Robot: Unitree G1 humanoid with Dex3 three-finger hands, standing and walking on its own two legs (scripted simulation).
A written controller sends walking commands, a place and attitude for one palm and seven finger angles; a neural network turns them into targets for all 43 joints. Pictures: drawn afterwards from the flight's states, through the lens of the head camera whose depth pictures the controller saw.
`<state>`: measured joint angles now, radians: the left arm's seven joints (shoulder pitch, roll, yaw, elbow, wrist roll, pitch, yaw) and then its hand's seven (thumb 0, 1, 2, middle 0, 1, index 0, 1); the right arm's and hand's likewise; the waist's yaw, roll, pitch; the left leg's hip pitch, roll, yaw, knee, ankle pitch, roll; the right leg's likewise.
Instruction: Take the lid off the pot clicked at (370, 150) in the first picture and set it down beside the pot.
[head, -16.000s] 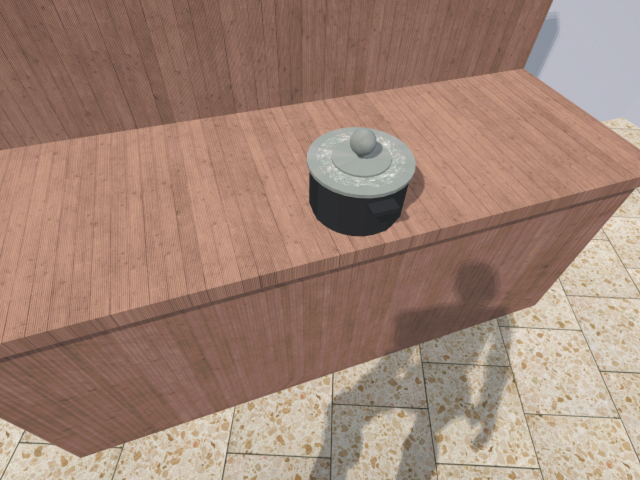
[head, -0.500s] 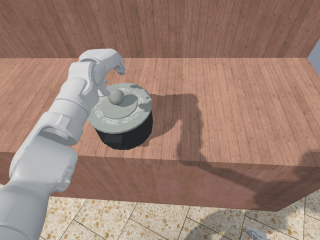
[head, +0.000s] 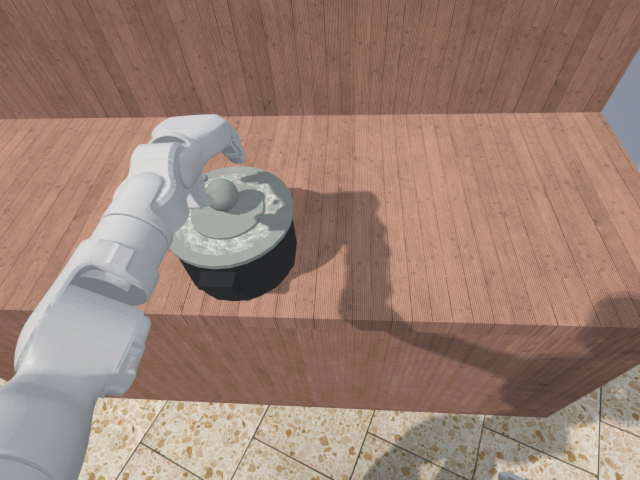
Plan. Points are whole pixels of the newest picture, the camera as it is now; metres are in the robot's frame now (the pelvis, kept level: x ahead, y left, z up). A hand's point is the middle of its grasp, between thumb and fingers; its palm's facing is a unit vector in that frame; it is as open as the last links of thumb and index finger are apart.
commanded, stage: lower the open fingers around the knob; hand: left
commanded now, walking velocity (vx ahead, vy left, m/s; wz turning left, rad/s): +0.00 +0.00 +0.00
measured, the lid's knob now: (221, 194) +0.51 +0.13 +0.06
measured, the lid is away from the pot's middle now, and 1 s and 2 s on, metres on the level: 0.00 0.00 0.00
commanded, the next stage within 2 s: close the fingers and squeeze the knob in 0.80 s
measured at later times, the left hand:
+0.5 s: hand (207, 197) +0.47 +0.14 +0.09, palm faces -0.35 +0.00 -0.94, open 10.5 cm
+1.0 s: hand (209, 203) +0.47 +0.14 +0.08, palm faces -0.36 -0.02 -0.93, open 10.5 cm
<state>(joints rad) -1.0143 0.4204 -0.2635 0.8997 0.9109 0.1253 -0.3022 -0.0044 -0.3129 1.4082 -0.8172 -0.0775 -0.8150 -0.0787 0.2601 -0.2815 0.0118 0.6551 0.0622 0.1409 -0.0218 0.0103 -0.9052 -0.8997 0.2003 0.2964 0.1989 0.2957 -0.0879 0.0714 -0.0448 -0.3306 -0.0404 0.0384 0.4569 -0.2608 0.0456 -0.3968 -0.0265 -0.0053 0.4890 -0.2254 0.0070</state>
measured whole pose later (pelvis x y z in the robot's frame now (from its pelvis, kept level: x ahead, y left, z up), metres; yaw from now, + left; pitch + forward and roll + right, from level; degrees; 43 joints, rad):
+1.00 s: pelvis +0.00 +0.01 +0.00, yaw -1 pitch +9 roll +0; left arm -0.95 0.39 -0.26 0.97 0.91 0.08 -0.23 0.00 -0.27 1.31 -0.75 -0.21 -0.74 -0.21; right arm 0.26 -0.27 0.00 0.68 0.06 0.15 -0.03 0.01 -0.90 -0.90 0.20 0.30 0.20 0.30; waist -0.09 0.07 -0.07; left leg -0.37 -0.04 0.05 0.50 -0.29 0.05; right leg -0.43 -0.02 0.00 0.51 -0.23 0.02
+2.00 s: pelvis +0.00 +0.01 +0.00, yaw -1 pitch +9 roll +0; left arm -0.94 0.40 -0.25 0.93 0.93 0.08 -0.22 -0.02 0.22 0.79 -0.62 -0.95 -0.63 -0.96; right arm 0.26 -0.27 0.00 0.67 0.06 0.15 -0.03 0.01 -0.90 -0.90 0.20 0.30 0.20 0.30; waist -0.09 0.07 -0.07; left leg -0.37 -0.03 0.05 0.49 -0.29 0.05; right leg -0.43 -0.02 0.01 0.50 -0.23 0.01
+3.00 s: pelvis +0.00 +0.01 +0.00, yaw -1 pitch +8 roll +0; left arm -0.98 0.40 -0.26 0.93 0.91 0.11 -0.25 0.00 0.22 0.78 -0.62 -0.94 -0.63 -0.97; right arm 0.27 -0.27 0.00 0.69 0.06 0.12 -0.04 0.01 -0.90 -0.90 0.20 0.30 0.20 0.30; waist -0.10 0.08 -0.06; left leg -0.34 -0.04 0.04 0.47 -0.27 0.05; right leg -0.40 -0.02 0.00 0.48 -0.22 0.01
